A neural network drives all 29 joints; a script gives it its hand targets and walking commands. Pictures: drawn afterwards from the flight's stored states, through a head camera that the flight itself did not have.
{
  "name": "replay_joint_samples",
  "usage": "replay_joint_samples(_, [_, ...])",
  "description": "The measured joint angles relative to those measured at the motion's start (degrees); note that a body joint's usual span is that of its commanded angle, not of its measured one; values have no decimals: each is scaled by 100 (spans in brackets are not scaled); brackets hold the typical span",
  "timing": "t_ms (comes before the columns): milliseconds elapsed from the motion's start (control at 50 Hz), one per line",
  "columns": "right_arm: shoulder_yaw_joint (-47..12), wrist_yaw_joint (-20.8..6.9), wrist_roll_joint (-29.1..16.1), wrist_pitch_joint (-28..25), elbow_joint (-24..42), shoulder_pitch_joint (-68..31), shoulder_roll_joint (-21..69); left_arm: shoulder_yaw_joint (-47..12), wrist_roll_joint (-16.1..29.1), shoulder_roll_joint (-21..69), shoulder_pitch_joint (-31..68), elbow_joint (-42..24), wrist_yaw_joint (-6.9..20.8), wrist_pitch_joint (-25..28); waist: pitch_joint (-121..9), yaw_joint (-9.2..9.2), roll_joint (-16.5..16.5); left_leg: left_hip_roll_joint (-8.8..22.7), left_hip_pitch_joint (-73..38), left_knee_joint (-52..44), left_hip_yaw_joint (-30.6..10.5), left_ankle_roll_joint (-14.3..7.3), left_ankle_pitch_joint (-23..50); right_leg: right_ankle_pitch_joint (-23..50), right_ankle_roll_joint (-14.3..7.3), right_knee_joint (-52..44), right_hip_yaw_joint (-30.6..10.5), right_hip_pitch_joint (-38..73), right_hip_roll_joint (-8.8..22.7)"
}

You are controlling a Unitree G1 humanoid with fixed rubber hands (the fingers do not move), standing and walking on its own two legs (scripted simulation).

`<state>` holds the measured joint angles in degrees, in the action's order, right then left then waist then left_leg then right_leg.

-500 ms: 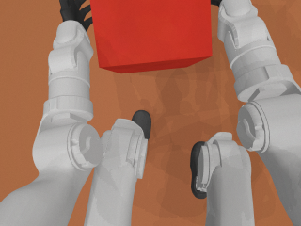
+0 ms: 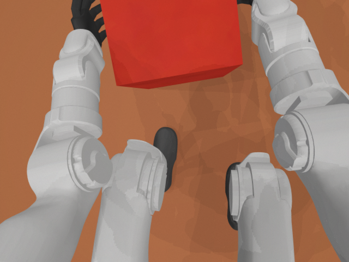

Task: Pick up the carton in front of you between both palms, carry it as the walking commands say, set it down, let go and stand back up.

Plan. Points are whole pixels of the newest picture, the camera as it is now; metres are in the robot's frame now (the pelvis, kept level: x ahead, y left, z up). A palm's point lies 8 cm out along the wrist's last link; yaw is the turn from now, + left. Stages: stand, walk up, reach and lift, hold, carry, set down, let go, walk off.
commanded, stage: set down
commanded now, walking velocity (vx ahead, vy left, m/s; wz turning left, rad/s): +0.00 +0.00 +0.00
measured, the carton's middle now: (175, 32) +0.53 +0.09 -0.25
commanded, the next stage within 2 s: let go in 1.86 s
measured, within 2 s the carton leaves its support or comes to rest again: rests again in 0.08 s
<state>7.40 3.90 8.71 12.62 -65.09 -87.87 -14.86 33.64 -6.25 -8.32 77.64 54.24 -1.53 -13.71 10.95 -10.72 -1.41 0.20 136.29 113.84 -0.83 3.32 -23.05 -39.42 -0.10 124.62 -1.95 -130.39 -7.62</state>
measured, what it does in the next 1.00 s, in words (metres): stands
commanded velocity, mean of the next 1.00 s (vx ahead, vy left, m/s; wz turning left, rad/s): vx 0.00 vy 0.00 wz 0.00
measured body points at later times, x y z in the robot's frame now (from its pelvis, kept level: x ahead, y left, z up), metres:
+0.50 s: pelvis +0.00 +0.00 -0.01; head +0.37 -0.03 +0.23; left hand +0.50 +0.25 -0.18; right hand +0.58 -0.05 -0.20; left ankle +0.15 +0.13 -0.35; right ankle +0.07 -0.10 -0.35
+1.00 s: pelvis -0.01 +0.01 +0.00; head +0.36 +0.01 +0.25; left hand +0.50 +0.27 -0.15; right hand +0.61 -0.10 -0.14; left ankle +0.15 +0.13 -0.35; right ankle +0.07 -0.10 -0.35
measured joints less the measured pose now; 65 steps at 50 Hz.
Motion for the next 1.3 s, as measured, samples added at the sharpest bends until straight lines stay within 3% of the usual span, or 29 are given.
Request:
replay_joint_samples(100, [15, -204, -8, -49, 160, 53, 92, 67, -48, -164, -2, 122, 42, 99, 113, 77, -20, -7, -45, 28, -22, 22, -42, -43, -29, 26, 26, 51, 6])
replay_joint_samples(260, [-28, -291, -27, -120, 125, -10, 176, 142, 98, -367, 21, 430, 104, 294, 308, 128, 21, 18, -128, 174, -39, 52, -102, -92, -45, 163, 47, 131, -24])
replay_joint_samples(340, [214, -382, 226, -175, 104, -87, 248, 82, 97, -468, 56, 517, 141, 324, 452, 190, 6, 5, -194, 196, 6, 50, -85, -100, -43, 228, 8, 185, -8])
replay_joint_samples(540, [9, -497, 102, -265, -63, -248, 42, 305, 128, -470, 304, 830, 147, 437, 813, 147, -115, -12, -353, 361, 10, 59, -53, -106, -24, 423, 14, 350, 1])
replay_joint_samples(620, [-413, -271, -291, -415, -247, -259, -264, 134, 338, -505, 407, 1194, -20, 873, 1026, 57, -104, 27, -446, 427, 33, 48, -70, -105, 18, 484, -12, 430, -37])
replay_joint_samples(700, [-1056, -134, -1060, -512, -335, -301, -827, -373, 960, -666, 293, 1474, -294, 1169, 1184, 27, -88, 61, -502, 415, 89, -14, -70, -93, 71, 465, -67, 480, -47])
replay_joint_samples(800, [-1421, -198, -1591, -564, -281, -422, -1266, -860, 1506, -916, 82, 1284, -396, 1301, 1171, 71, -9, 138, -436, 360, 136, -121, -45, -9, 82, 349, -51, 402, 43])
replay_joint_samples(920, [-1708, -220, -1910, -404, 264, -402, -1468, -1097, 1759, -840, -79, 395, -529, 1111, 985, 82, 25, 114, -392, 231, 188, -212, 40, 52, 146, 205, -99, 391, 89])
replay_joint_samples(1040, [-1206, -178, -1620, -139, 668, -95, -1342, -1279, 1685, -383, -323, -487, -716, 682, 558, 103, 103, -80, -555, -120, 135, -212, 128, 29, 109, -143, -35, 652, 294])
replay_joint_samples(1200, [-636, -435, -1356, -19, 152, 106, -1218, -1088, 1075, -42, -728, -821, -864, 371, -168, 3, 237, -103, -929, -825, 3, -218, 141, 172, 79, -1010, 67, 1050, 327])
replay_joint_samples(1300, [-591, -493, -1223, -56, 169, 342, -1219, -1068, 1137, 44, -1039, -1018, -761, 313, -593, -53, 264, -83, -1108, -1301, 16, -241, 178, 289, 99, -1527, 30, 1193, 323])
